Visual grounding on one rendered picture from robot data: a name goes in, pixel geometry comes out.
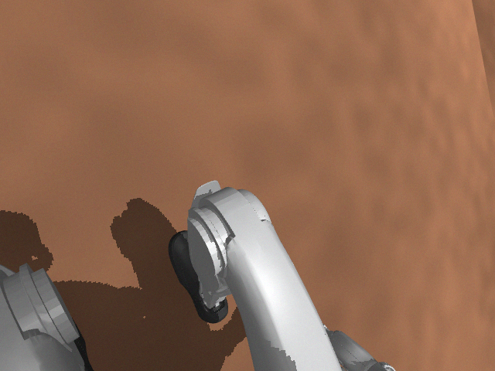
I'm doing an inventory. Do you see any right robot hand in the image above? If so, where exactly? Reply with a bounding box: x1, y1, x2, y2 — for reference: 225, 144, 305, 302
323, 324, 378, 371

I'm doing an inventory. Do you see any left robot foot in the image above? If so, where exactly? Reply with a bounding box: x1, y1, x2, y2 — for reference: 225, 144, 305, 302
73, 321, 94, 371

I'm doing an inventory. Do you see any right robot foot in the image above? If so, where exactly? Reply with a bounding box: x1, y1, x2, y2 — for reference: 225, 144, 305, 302
169, 230, 228, 323

